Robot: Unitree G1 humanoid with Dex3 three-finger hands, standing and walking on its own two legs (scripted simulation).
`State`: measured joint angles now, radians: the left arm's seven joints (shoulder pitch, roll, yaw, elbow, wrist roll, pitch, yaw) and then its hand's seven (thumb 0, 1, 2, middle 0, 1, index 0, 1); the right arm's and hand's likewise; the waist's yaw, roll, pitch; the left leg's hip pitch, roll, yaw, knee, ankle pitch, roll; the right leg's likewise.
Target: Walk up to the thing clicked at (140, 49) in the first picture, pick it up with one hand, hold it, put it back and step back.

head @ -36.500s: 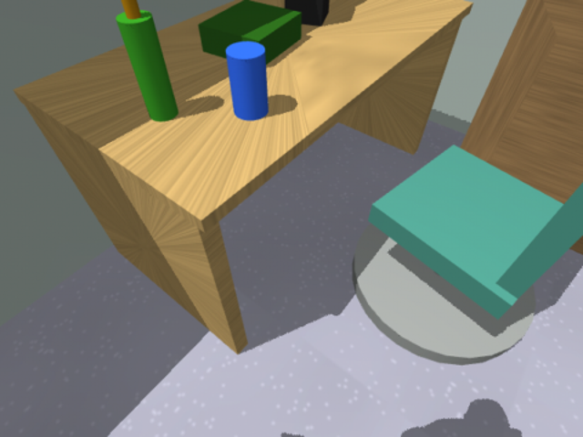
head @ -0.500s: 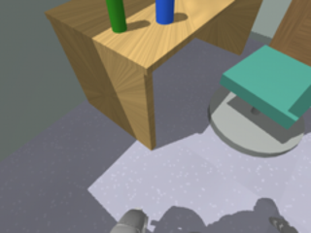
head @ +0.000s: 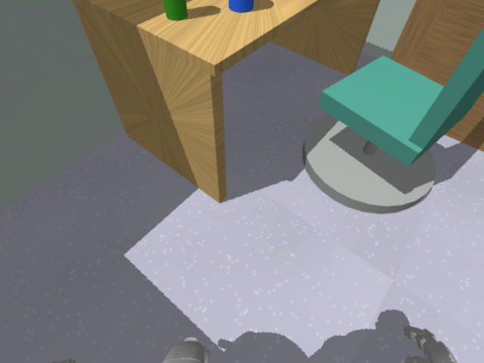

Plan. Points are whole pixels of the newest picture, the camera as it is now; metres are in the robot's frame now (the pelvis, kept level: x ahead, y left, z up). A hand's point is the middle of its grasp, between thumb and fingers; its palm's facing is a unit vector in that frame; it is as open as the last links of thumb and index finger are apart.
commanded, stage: step back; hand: left
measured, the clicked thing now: out of the picture +1.12 +0.27 +0.13
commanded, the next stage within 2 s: stand in 1.14 s
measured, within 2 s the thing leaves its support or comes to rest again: neither
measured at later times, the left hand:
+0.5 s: hand out of the picture -0.01 +0.27 -0.13, palm faces +0.08 -0.91 -0.41, open 7.4 cm
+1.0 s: hand out of the picture +0.04 +0.28 -0.14, palm faces +0.11 -0.93 -0.36, open 7.4 cm
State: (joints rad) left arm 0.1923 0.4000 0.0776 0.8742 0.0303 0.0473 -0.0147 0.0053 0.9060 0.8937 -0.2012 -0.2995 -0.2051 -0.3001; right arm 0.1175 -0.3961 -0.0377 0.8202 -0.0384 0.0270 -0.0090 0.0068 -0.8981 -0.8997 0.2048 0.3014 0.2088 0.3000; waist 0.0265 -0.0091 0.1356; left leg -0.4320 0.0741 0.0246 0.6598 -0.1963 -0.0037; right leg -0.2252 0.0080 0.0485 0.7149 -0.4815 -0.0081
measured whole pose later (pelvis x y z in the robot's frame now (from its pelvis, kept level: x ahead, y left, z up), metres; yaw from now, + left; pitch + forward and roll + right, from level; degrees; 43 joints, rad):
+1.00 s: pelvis +0.00 +0.01 +0.01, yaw +6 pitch -2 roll -1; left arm 0.14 0.38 0.03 1.04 0.01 -0.02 0.00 0.01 0.91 0.89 -0.20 -0.30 -0.21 -0.30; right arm 0.08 -0.34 -0.02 1.04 -0.02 0.00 0.01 0.01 -0.90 -0.90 0.20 0.30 0.20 0.30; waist 0.03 0.00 0.09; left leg -0.29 0.03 0.01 0.60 -0.28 0.00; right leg -0.18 -0.02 -0.03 0.57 -0.34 0.02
